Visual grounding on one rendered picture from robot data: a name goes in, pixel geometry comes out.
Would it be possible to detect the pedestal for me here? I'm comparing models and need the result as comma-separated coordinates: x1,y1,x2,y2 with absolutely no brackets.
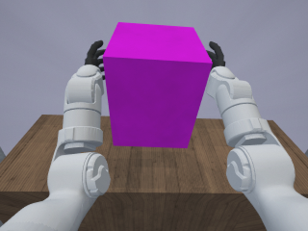
0,115,308,231

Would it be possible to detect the robot right hand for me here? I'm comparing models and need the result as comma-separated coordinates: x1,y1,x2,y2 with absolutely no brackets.
206,41,225,71

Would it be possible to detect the robot left forearm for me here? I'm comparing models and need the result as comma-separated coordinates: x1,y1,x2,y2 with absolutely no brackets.
47,64,104,189

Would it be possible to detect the robot left hand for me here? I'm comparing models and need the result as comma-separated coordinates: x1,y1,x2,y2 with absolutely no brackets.
84,40,106,80

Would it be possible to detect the robot right forearm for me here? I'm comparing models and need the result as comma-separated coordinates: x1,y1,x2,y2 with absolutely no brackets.
205,66,295,173

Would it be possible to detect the robot left upper arm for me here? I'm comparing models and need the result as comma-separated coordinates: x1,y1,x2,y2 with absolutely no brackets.
0,152,111,231

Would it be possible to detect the carton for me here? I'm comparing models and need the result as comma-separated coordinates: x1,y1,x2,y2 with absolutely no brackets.
102,22,213,148

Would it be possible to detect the robot right upper arm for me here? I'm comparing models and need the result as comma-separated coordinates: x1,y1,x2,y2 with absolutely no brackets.
226,144,308,231

